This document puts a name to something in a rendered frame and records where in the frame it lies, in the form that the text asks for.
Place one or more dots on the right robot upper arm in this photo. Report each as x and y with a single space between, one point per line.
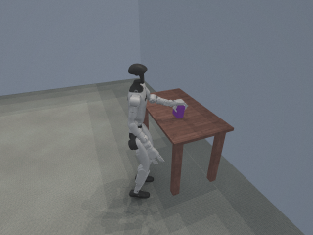
134 104

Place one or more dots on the robot left foot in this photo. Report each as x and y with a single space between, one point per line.
149 179

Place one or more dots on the left robot forearm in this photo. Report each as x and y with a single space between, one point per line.
165 102

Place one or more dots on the table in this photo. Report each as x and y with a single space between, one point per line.
197 123

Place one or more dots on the left robot upper arm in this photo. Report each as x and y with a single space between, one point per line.
151 97

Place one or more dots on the right robot forearm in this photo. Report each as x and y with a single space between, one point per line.
141 136

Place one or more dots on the robot right hand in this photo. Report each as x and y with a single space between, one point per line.
154 153

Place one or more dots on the right robot thigh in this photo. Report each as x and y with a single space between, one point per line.
142 154

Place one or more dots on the sponge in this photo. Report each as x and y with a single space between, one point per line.
179 111

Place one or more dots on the robot left hand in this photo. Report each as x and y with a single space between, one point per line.
179 102

